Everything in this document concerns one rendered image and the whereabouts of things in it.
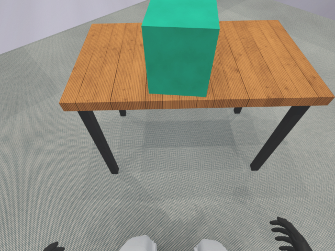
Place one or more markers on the left robot thigh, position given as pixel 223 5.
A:
pixel 139 243

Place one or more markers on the robot right hand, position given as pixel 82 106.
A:
pixel 297 241

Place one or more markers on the right robot thigh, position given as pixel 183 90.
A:
pixel 209 245

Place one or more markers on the table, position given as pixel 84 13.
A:
pixel 256 64

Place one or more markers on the robot thigh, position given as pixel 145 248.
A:
pixel 139 243
pixel 209 245

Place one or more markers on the carton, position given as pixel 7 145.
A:
pixel 179 40

